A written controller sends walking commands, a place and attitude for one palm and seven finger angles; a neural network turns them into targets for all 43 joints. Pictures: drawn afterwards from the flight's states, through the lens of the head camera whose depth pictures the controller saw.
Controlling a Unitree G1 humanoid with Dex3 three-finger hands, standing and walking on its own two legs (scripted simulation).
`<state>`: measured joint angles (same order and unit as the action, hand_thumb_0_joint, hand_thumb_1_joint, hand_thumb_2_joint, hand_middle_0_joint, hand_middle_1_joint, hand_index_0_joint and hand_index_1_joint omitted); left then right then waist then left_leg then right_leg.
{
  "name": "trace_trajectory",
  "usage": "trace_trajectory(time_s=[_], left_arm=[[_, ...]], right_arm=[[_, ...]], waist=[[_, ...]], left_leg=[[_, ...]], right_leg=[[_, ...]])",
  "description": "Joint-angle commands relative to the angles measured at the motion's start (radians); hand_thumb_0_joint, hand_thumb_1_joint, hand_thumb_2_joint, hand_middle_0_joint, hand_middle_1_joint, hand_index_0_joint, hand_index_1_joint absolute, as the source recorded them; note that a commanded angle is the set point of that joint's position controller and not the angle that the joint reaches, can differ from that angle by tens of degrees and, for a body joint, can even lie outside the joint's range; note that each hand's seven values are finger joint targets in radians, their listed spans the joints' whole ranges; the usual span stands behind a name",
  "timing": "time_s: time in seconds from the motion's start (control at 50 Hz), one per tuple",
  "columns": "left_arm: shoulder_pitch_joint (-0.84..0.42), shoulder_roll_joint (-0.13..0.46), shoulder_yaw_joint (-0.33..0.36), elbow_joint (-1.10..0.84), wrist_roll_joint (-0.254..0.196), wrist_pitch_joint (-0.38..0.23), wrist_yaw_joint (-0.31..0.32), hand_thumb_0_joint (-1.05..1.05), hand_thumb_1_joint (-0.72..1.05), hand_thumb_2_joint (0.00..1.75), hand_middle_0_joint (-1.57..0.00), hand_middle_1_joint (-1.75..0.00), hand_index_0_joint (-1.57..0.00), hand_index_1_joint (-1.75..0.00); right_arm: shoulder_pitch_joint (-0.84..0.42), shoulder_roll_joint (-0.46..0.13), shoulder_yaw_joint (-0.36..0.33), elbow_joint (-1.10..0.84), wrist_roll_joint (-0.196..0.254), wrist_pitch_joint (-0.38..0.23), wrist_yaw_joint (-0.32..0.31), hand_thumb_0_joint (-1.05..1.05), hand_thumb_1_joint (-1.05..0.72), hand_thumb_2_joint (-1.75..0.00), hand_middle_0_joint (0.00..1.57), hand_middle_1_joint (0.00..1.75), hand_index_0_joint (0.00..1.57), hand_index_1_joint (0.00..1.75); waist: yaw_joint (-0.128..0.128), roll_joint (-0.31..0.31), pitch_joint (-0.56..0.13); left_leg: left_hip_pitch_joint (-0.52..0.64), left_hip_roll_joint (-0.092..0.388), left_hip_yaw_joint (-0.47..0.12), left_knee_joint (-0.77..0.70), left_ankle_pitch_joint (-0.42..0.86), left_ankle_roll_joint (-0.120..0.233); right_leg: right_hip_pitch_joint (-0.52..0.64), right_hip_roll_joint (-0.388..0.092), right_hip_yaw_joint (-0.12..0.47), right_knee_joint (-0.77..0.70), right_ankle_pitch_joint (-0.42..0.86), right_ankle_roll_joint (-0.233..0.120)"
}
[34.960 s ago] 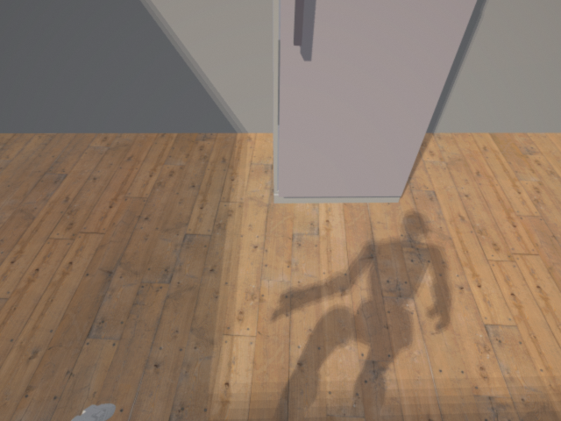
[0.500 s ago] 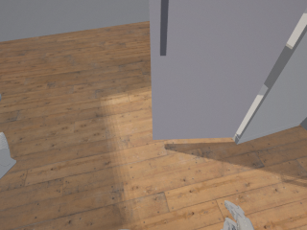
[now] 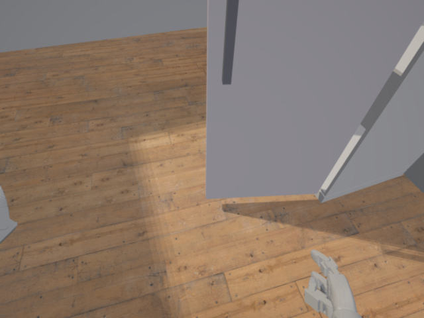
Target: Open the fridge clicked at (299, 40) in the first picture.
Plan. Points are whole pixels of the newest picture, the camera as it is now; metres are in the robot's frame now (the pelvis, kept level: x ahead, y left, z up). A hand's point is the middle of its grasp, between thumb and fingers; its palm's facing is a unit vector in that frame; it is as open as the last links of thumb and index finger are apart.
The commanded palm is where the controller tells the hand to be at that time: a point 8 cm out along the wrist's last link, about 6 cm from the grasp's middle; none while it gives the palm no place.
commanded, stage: stop stepping back and stand still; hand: left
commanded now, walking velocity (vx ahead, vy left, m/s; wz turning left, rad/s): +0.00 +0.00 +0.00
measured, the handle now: (228, 32) +0.74 +0.00 +0.19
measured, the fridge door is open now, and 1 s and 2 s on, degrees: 74 74 74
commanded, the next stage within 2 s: let the arm hang, fingers relaxed in 0.58 s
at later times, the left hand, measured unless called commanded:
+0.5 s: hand out of the picture +0.16 +0.29 +0.15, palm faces +0.43 -0.78 -0.45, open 7.4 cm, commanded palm +0.10 +0.31 +0.18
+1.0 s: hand out of the picture +0.00 +0.20 -0.17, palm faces -0.06 -0.98 -0.18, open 7.4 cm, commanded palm none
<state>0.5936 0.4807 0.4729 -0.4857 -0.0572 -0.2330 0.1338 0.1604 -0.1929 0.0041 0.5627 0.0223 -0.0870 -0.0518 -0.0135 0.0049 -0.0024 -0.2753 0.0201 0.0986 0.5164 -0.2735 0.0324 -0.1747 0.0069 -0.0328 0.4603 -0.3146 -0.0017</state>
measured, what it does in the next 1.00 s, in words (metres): shifts its weight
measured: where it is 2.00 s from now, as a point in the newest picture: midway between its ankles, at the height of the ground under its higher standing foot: outside the picture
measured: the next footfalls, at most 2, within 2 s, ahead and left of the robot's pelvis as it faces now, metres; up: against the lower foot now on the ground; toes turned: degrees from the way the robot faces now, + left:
none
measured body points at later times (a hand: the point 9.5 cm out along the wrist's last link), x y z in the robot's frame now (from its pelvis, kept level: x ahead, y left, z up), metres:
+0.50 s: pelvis -0.04 +0.01 +0.00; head -0.04 +0.02 +0.45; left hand +0.13 +0.32 +0.18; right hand +0.12 -0.22 -0.08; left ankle +0.00 +0.09 -0.74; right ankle -0.05 -0.12 -0.74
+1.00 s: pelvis -0.05 +0.01 +0.00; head -0.03 +0.02 +0.45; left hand +0.01 +0.25 -0.15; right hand +0.05 -0.27 -0.12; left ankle +0.00 +0.09 -0.74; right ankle -0.05 -0.12 -0.74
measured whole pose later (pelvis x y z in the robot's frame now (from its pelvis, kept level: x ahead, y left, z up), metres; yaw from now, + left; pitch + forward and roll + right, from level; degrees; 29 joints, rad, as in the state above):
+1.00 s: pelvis -0.05 +0.01 +0.00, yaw +2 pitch +0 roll -1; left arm 0.28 0.23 -0.05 0.82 0.03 0.05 -0.02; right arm 0.18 -0.31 0.01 0.90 -0.02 0.00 0.02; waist -0.02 -0.02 0.05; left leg -0.34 -0.02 0.08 0.51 -0.19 0.06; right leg -0.25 -0.03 -0.06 0.53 -0.28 0.01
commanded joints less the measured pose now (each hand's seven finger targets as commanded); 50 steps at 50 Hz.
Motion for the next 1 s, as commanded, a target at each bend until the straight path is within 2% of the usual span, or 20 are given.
trace_trajectory(time_s=[0.0, 0.1, 0.12, 0.2, 0.22, 0.28, 0.38, 0.48, 0.52, 0.56, 0.62, 0.64, 0.66, 0.68, 0.7, 0.72, 0.76, 0.8, 0.84, 0.98], left_arm=[[-0.037, 0.076, 0.042, -0.104, -0.005, -0.016, 0.017, 0.0, 0.9, 0.9, -0.2, -0.3, -0.2, -0.3], [-0.163, 0.098, 0.02, -0.208, 0.014, -0.018, 0.028, 0.0, 0.9, 0.9, -0.2, -0.3, -0.2, -0.3], [-0.191, 0.133, 0.045, -0.24, 0.018, -0.023, 0.034, 0.0, 0.9, 0.9, -0.2, -0.3, -0.2, -0.3], [-0.169, 0.116, 0.049, -0.224, 0.023, -0.036, 0.042, 0.0, 0.9, 0.9, -0.2, -0.3, -0.2, -0.3], [-0.149, 0.135, 0.075, -0.212, 0.022, -0.037, 0.042, 0.0, 0.9, 0.9, -0.2, -0.3, -0.2, -0.3], [-0.11, 0.084, 0.049, -0.138, 0.017, -0.038, 0.035, 0.0, 0.9, 0.9, -0.2, -0.3, -0.2, -0.3], [-0.091, 0.058, 0.027, -0.068, 0.015, -0.032, 0.026, 0.0, 0.9, 0.9, -0.2, -0.3, -0.2, -0.3], [-0.139, 0.068, 0.015, -0.123, 0.024, -0.037, 0.026, 0.0, 0.9, 0.9, -0.2, -0.3, -0.2, -0.3], [-0.159, 0.104, 0.043, -0.159, 0.03, -0.042, 0.032, 0.0, 0.9, 0.9, -0.2, -0.3, -0.2, -0.3], [-0.156, 0.094, 0.035, -0.182, 0.031, -0.048, 0.033, 0.0, 0.9, 0.9, -0.2, -0.3, -0.2, -0.3], [-0.139, 0.114, 0.056, -0.197, 0.032, -0.05, 0.037, 0.0, 0.9, 0.9, -0.2, -0.3, -0.2, -0.3], [-0.129, 0.093, 0.04, -0.181, 0.029, -0.049, 0.036, 0.0, 0.9, 0.9, -0.2, -0.3, -0.2, -0.3], [-0.138, -0.076, -0.361, 0.647, 0.087, 0.114, -0.11, 0.0, 0.9, 0.9, -0.2, -0.3, -0.2, -0.3], [-0.154, -0.064, -0.341, 0.652, 0.073, 0.205, -0.127, 0.0, 0.9, 0.9, -0.2, -0.3, -0.2, -0.3], [-0.17, -0.067, -0.35, 0.631, 0.074, 0.229, -0.13, 0.0, 0.9, 0.9, -0.2, -0.3, -0.2, -0.3], [-0.201, -0.08, -0.358, 0.674, 0.082, 0.223, -0.131, 0.0, 0.9, 0.9, -0.2, -0.3, -0.2, -0.3], [-0.255, -0.047, -0.372, 0.764, 0.083, 0.223, -0.134, 0.0, 0.9, 0.9, -0.2, -0.3, -0.2, -0.3], [-0.303, -0.022, -0.384, 0.878, 0.088, 0.222, -0.137, 0.0, 0.9, 0.9, -0.2, -0.3, -0.2, -0.3], [-0.335, -0.015, -0.401, 0.989, 0.086, 0.224, -0.133, 0.0, 0.9, 0.9, -0.2, -0.3, -0.2, -0.3], [-0.349, -0.01, -0.439, 1.295, 0.077, 0.216, -0.128, 0.0, 0.9, 0.9, -0.2, -0.3, -0.2, -0.3]], right_arm=[[-0.026, -0.143, -0.046, -0.115, -0.005, -0.036, -0.028, 0.0, -0.9, -0.9, 0.2, 0.3, 0.2, 0.3], [-0.047, -0.136, -0.036, -0.11, -0.014, -0.058, -0.041, 0.0, -0.9, -0.9, 0.2, 0.3, 0.2, 0.3], [-0.053, -0.141, -0.037, -0.108, -0.016, -0.063, -0.043, 0.0, -0.9, -0.9, 0.2, 0.3, 0.2, 0.3], [-0.049, -0.13, -0.032, -0.095, -0.024, -0.073, -0.04, 0.0, -0.9, -0.9, 0.2, 0.3, 0.2, 0.3], [-0.05, -0.134, -0.036, -0.096, -0.027, -0.075, -0.04, 0.0, -0.9, -0.9, 0.2, 0.3, 0.2, 0.3], [-0.044, -0.13, -0.035, -0.091, -0.026, -0.071, -0.035, 0.0, -0.9, -0.9, 0.2, 0.3, 0.2, 0.3], [-0.046, -0.138, -0.039, -0.093, -0.021, -0.074, -0.034, 0.0, -0.9, -0.9, 0.2, 0.3, 0.2, 0.3], [-0.049, -0.141, -0.038, -0.093, -0.022, -0.087, -0.041, 0.0, -0.9, -0.9, 0.2, 0.3, 0.2, 0.3], [-0.051, -0.146, -0.039, -0.089, -0.027, -0.095, -0.045, 0.0, -0.9, -0.9, 0.2, 0.3, 0.2, 0.3], [-0.048, -0.138, -0.036, -0.086, -0.028, -0.099, -0.047, 0.0, -0.9, -0.9, 0.2, 0.3, 0.2, 0.3], [-0.048, -0.14, -0.037, -0.081, -0.032, -0.106, -0.044, 0.0, -0.9, -0.9, 0.2, 0.3, 0.2, 0.3], [-0.046, -0.131, -0.033, -0.079, -0.03, -0.103, -0.043, 0.0, -0.9, -0.9, 0.2, 0.3, 0.2, 0.3], [-0.076, -0.336, -0.08, 0.172, -0.016, -0.129, 0.051, 0.0, -0.9, -0.9, 0.2, 0.3, 0.2, 0.3], [-0.01, -0.284, -0.078, 0.141, 0.0, -0.042, 0.055, 0.0, -0.9, -0.9, 0.2, 0.3, 0.2, 0.3], [-0.006, -0.281, -0.074, 0.113, -0.001, -0.02, 0.052, 0.0, -0.9, -0.9, 0.2, 0.3, 0.2, 0.3], [0.001, -0.279, -0.076, 0.137, -0.015, -0.014, 0.053, 0.0, -0.9, -0.9, 0.2, 0.3, 0.2, 0.3], [-0.024, -0.303, -0.064, 0.135, -0.025, 0.009, 0.053, 0.0, -0.9, -0.9, 0.2, 0.3, 0.2, 0.3], [-0.043, -0.314, -0.06, 0.159, -0.036, 0.024, 0.054, 0.0, -0.9, -0.9, 0.2, 0.3, 0.2, 0.3], [-0.039, -0.298, -0.052, 0.182, -0.041, 0.042, 0.057, 0.0, -0.9, -0.9, 0.2, 0.3, 0.2, 0.3], [-0.037, -0.267, -0.041, 0.293, -0.042, 0.065, 0.052, 0.0, -0.9, -0.9, 0.2, 0.3, 0.2, 0.3]], waist=[[0.011, 0.01, -0.155], [0.018, 0.036, -0.13], [0.02, 0.06, -0.129], [0.023, 0.127, -0.074], [0.025, 0.116, -0.065], [0.02, 0.084, -0.039], [0.019, 0.029, -0.018], [0.021, 0.045, -0.06], [0.025, 0.064, -0.087], [0.027, 0.094, -0.099], [0.029, 0.114, -0.108], [0.027, 0.097, -0.088], [-0.019, 0.069, 0.003], [-0.008, 0.086, -0.079], [-0.008, 0.1, -0.066], [-0.001, 0.046, -0.096], [0.008, -0.046, -0.067], [0.012, -0.158, -0.052], [0.01, -0.161, -0.036], [0.009, 0.09, -0.062]], left_leg=[[0.101, 0.114, -0.121, -0.079, 0.425, -0.001], [0.082, 0.091, -0.125, -0.102, 0.253, 0.005], [0.072, 0.086, -0.13, -0.11, 0.214, 0.003], [0.027, 0.077, -0.145, -0.153, 0.078, 0.003], [0.011, 0.076, -0.151, -0.164, 0.036, 0.0], [-0.01, 0.07, -0.153, -0.174, -0.042, -0.002], [-0.023, 0.079, -0.166, -0.207, -0.115, -0.003], [-0.001, 0.085, -0.175, -0.229, -0.103, 0.003], [0.003, 0.083, -0.179, -0.23, -0.076, 0.004], [0.014, 0.086, -0.178, -0.228, -0.042, 0.007], [0.019, 0.083, -0.175, -0.22, -0.006, 0.0], [0.011, 0.082, -0.173, -0.213, 0.008, -0.001], [-0.053, 0.102, -0.18, -0.012, 0.33, 0.006], [0.027, 0.11, -0.141, -0.018, 0.366, -0.014], [0.024, 0.119, -0.146, -0.028, 0.309, -0.009], [0.003, 0.137, -0.177, -0.031, 0.319, 0.009], [-0.054, 0.143, -0.226, -0.081, 0.234, 0.035], [-0.062, 0.126, -0.236, -0.1, 0.167, 0.036], [-0.056, 0.103, -0.225, -0.105, 0.146, 0.033], [0.026, 0.075, -0.19, -0.148, 0.048, 0.013]], right_leg=[[0.046, -0.058, 0.06, -0.016, 0.425, 0.006], [0.029, -0.069, 0.083, -0.052, 0.32, 0.001], [0.03, -0.074, 0.089, -0.061, 0.289, -0.003], [0.016, -0.06, 0.085, -0.087, 0.175, -0.011], [0.017, -0.063, 0.081, -0.1, 0.143, -0.012], [0.0, -0.059, 0.092, -0.134, 0.091, -0.016], [-0.028, -0.045, 0.078, -0.16, 0.026, -0.006], [-0.002, -0.035, 0.063, -0.127, 0.074, 0.001], [0.028, -0.035, 0.056, -0.108, 0.101, 0.001], [0.038, -0.033, 0.053, -0.087, 0.135, 0.001], [0.049, -0.035, 0.046, -0.081, 0.15, 0.0], [0.042, -0.036, 0.048, -0.089, 0.156, 0.0], [-0.094, -0.123, 0.01, 0.026, 0.303, -0.016], [-0.106, -0.13, 0.063, -0.013, 0.221, -0.02], [-0.127, -0.118, 0.043, -0.007, 0.13, -0.018], [-0.124, -0.097, 0.029, 0.03, 0.09, -0.022], [-0.093, -0.078, 0.029, 0.055, 0.041, -0.025], [-0.085, -0.092, 0.055, 0.021, 0.05, -0.031], [-0.085, -0.11, 0.083, -0.001, 0.048, -0.041], [-0.058, -0.122, 0.12, -0.079, 0.025, -0.051]])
